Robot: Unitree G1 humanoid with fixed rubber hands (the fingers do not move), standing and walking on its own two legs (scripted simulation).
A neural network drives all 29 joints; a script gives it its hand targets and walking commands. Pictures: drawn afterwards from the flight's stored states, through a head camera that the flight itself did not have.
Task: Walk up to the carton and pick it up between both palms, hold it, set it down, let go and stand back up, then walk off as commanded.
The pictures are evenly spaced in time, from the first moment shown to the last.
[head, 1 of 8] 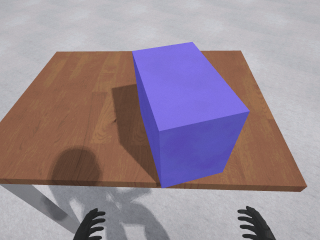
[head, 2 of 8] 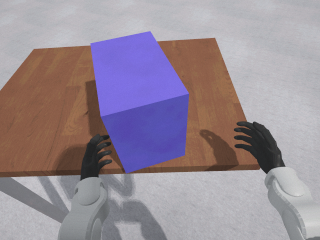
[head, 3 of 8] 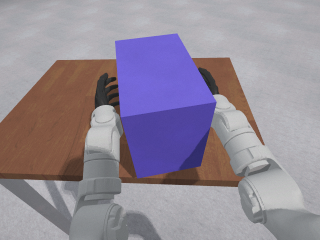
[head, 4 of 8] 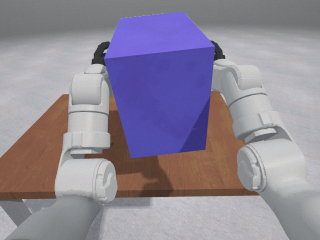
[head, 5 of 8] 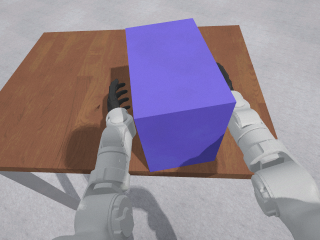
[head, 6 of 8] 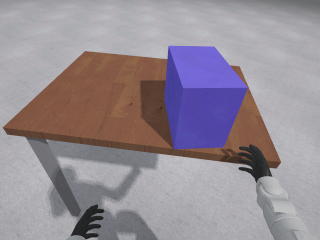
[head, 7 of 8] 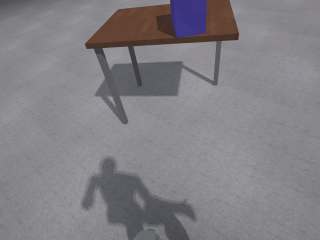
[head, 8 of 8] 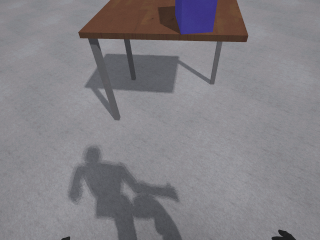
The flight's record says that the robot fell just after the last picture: no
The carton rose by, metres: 0.20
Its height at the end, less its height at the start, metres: +0.00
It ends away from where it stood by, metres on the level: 0.04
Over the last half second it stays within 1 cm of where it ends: yes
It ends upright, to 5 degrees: yes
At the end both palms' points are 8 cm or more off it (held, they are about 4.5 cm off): yes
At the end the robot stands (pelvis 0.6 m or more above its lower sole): yes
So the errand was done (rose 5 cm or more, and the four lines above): yes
